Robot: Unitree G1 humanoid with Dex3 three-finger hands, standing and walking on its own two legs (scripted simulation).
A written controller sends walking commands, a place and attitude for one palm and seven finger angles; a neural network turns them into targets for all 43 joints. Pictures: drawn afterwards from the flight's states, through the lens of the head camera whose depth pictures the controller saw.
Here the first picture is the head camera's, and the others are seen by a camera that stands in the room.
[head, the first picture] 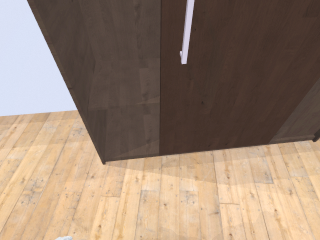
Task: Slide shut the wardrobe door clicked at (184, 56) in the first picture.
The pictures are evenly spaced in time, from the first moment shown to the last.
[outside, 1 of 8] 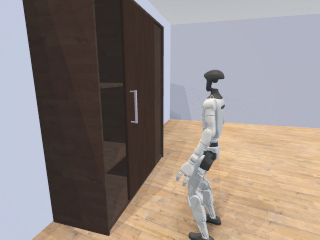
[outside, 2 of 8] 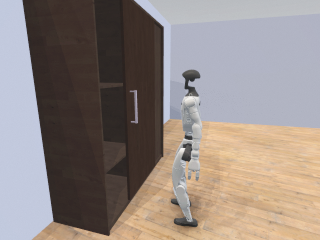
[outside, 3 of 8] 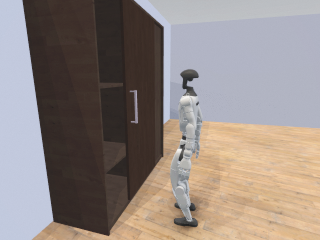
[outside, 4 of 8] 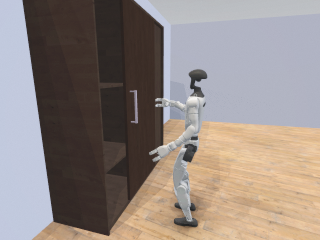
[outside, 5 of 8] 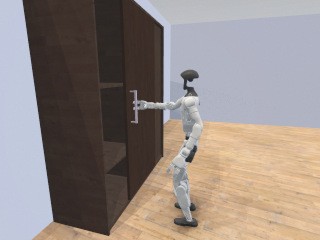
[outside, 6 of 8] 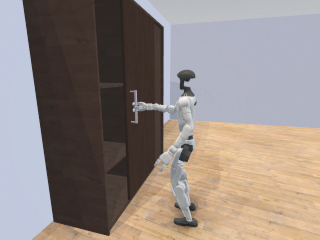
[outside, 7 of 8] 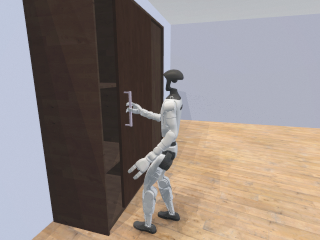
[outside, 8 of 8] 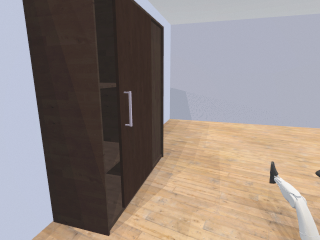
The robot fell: yes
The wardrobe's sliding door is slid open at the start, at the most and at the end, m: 0.38 0.38 0.26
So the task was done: no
